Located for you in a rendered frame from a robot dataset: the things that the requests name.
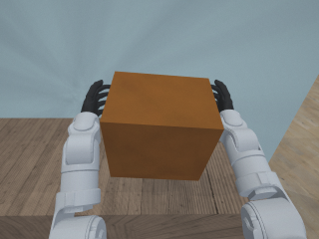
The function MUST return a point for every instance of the robot left hand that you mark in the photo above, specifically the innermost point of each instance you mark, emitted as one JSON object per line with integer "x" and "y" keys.
{"x": 91, "y": 103}

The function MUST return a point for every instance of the robot right upper arm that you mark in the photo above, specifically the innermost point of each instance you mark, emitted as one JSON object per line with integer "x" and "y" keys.
{"x": 273, "y": 218}

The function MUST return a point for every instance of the right robot forearm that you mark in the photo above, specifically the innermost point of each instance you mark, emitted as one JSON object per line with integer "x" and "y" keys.
{"x": 254, "y": 178}

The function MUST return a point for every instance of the robot right hand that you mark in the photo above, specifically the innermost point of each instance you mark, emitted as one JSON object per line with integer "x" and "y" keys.
{"x": 224, "y": 101}

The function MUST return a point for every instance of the robot left upper arm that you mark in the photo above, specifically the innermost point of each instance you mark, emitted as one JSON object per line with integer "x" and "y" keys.
{"x": 80, "y": 227}

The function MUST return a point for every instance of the pedestal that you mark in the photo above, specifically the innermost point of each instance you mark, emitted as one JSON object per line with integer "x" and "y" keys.
{"x": 31, "y": 151}

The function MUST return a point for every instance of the left robot forearm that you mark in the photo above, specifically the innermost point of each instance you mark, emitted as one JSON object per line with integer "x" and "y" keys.
{"x": 79, "y": 189}

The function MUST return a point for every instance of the carton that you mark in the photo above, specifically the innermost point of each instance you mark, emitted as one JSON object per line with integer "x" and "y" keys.
{"x": 159, "y": 126}

